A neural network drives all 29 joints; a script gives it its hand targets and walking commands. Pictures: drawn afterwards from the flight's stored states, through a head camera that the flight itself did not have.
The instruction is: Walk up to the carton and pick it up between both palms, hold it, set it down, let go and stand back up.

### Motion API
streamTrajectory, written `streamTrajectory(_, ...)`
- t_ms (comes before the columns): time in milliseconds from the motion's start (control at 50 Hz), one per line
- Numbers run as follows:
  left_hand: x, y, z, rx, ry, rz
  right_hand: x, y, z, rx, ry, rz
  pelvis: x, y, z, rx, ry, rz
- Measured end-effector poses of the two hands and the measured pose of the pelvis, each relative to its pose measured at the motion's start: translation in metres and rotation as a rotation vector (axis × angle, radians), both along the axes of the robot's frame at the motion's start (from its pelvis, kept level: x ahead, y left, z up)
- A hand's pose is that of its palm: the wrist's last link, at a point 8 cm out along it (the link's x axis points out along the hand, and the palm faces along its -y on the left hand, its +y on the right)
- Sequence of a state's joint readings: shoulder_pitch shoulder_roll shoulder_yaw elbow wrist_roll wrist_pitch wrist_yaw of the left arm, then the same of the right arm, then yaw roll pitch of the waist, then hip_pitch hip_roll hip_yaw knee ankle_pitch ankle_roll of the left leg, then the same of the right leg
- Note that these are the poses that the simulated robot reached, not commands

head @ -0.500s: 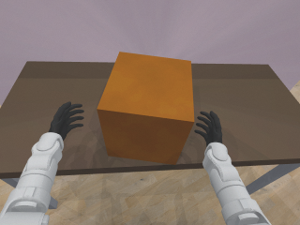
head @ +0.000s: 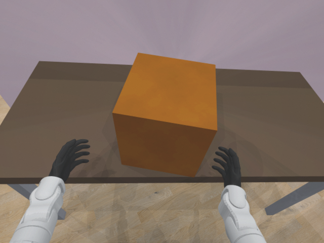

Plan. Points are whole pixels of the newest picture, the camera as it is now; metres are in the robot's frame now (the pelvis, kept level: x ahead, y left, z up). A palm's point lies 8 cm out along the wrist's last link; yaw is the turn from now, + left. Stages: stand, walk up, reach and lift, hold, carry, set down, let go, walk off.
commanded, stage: set down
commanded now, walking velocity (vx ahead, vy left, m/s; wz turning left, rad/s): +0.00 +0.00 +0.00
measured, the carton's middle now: (166, 116) +0.47 +0.00 +0.00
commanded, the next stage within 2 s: let go in 1.38 s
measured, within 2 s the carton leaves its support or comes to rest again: neither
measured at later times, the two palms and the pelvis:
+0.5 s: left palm (61, 202) +0.21 +0.25 -0.04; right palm (235, 202) +0.22 -0.18 -0.04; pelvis +0.01 +0.00 +0.00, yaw +0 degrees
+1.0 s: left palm (76, 212) +0.20 +0.22 -0.05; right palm (251, 219) +0.19 -0.22 -0.06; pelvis +0.02 -0.03 +0.01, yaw -1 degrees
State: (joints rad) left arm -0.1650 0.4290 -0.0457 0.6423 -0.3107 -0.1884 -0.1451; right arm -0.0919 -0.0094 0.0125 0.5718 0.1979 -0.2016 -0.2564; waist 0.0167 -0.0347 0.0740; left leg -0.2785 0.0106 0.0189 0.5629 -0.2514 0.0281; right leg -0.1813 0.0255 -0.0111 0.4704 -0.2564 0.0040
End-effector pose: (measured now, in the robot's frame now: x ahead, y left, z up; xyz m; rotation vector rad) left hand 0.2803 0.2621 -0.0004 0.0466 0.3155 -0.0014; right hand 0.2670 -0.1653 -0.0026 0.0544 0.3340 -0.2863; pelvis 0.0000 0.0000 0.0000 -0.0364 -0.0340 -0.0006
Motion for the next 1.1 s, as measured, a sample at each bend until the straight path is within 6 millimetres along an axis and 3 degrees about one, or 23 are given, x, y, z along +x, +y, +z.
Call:
streamTrajectory(440, -0.062, -0.004, -0.036, 0.028, 0.089, 0.004, -0.039, -0.010, -0.039, -0.009, 0.066, 0.033, 0.004, 0.000, -0.005, 0.000, -0.039, 0.006)
streamTrajectory(780, -0.071, -0.030, -0.044, 0.054, 0.221, 0.023, -0.057, -0.048, -0.043, -0.053, 0.171, 0.096, 0.013, -0.014, 0.003, 0.026, -0.077, -0.013)
streamTrajectory(1100, -0.085, -0.047, -0.057, 0.084, 0.353, 0.046, -0.081, -0.058, -0.061, -0.065, 0.279, 0.148, 0.024, -0.033, 0.006, 0.041, -0.072, -0.017)
